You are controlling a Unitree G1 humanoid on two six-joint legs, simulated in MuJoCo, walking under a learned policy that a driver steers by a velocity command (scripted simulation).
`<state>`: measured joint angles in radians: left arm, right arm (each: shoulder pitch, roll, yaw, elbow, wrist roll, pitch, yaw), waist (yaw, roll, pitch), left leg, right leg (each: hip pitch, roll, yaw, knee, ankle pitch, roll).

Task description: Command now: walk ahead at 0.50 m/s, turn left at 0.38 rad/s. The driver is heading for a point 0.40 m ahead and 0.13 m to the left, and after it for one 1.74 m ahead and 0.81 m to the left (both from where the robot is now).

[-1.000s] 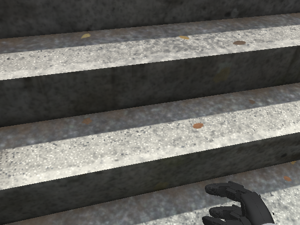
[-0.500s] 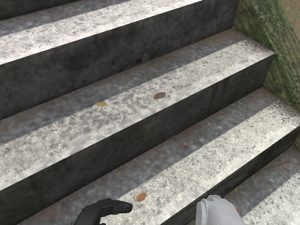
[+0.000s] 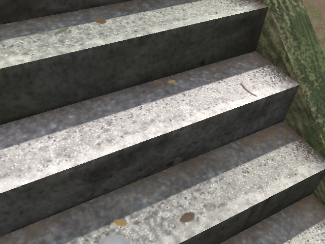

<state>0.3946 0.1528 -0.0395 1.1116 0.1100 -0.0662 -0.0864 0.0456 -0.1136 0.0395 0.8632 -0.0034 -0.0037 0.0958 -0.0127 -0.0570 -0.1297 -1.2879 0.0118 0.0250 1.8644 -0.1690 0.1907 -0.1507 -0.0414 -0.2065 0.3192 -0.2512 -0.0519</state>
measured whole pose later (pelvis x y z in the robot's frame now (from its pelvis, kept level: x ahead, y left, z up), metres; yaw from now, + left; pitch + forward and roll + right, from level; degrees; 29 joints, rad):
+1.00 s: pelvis +0.51 +0.07 +0.37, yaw +32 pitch +6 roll -2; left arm 0.47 0.10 -0.05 1.22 0.14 -0.07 -0.06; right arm 0.06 -0.13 0.03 0.95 -0.01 -0.01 0.10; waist 0.03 0.02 -0.15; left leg -1.50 0.03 -0.11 2.22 0.00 0.27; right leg -0.17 -0.04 -0.33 0.40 -0.32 -0.02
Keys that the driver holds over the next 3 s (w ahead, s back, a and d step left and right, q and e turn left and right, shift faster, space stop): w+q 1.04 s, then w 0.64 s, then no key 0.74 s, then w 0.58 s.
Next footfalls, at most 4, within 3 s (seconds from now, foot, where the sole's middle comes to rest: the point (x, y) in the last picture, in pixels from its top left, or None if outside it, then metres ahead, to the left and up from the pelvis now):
0.04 left None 0.15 0.11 -0.60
0.58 right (175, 208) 0.53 -0.03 -0.41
1.14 left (62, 140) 0.64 0.31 -0.22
1.60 right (85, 30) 0.94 0.27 -0.03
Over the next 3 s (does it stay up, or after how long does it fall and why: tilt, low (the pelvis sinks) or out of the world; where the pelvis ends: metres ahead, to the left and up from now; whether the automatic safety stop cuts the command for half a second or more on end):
stays up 1.13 0.57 0.94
